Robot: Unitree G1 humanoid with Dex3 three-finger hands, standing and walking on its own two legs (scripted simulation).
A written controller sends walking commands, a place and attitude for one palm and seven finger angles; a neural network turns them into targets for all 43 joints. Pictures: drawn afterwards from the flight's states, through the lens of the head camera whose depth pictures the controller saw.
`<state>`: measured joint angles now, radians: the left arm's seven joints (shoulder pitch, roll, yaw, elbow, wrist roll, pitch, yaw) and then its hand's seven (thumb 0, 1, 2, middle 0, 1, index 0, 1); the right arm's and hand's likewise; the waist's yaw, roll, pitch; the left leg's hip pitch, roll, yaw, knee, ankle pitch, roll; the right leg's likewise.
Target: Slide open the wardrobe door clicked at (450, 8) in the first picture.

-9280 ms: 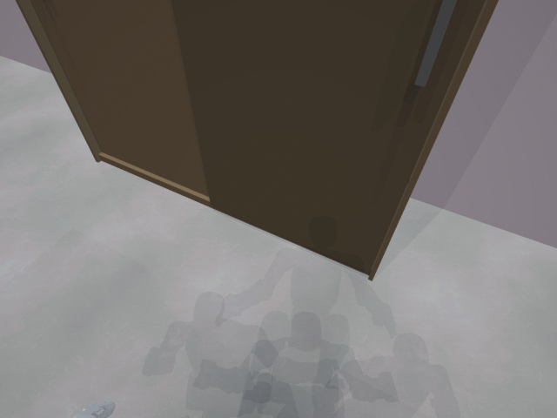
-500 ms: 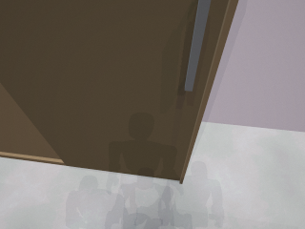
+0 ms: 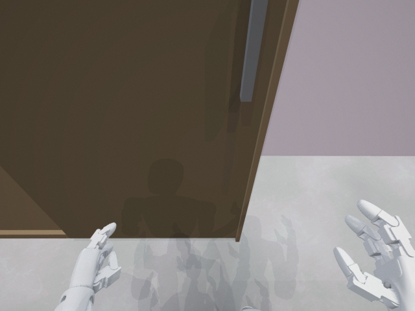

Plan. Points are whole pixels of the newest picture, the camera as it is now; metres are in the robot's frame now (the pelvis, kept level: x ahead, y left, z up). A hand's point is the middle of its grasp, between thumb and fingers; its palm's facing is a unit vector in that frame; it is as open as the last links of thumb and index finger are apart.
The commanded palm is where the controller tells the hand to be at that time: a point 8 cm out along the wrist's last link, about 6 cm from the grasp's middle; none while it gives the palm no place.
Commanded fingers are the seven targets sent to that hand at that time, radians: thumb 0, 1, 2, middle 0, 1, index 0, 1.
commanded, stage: raise the hand with hooked fingers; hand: right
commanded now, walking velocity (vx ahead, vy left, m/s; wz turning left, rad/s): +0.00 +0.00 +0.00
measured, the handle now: (253, 29) +0.53 -0.08 +0.29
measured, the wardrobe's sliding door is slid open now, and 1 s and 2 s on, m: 0.00 0.00 0.00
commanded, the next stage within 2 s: move the hooked fingers beside the handle in 1.54 s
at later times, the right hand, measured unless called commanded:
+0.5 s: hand (396, 190) +0.25 -0.26 +0.18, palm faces +0.04 +1.00 -0.08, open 12.4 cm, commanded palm +0.22 -0.31 +0.20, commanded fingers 0.00 0.36 -0.36 0.29 1.11 0.29 1.11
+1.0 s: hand out of the picture +0.28 -0.31 +0.29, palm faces +0.10 +0.99 -0.11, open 14.0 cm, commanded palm +0.24 -0.35 +0.30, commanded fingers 0.00 0.50 -0.30 0.30 1.20 0.30 1.20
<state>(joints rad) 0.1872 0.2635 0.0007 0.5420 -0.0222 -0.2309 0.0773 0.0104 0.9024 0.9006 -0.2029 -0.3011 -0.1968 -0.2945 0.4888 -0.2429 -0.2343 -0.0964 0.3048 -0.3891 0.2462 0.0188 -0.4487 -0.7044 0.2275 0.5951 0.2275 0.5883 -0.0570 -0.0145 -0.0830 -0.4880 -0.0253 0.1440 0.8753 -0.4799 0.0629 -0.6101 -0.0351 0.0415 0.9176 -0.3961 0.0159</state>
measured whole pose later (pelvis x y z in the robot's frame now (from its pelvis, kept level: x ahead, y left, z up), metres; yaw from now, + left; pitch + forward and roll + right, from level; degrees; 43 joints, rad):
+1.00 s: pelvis +0.00 -0.03 +0.05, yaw +1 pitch -5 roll +1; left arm 0.16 0.24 -0.13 0.62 -0.09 -0.17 0.10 0.01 0.90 0.90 -0.21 -0.30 -0.20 -0.30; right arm -0.24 -0.54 -0.48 -0.02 0.33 0.40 0.39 -0.01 0.49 -0.30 0.30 1.20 0.30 1.19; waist -0.09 -0.06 -0.02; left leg -0.09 0.01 0.09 0.43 -0.26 0.01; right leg -0.19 0.01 -0.02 0.47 -0.20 -0.03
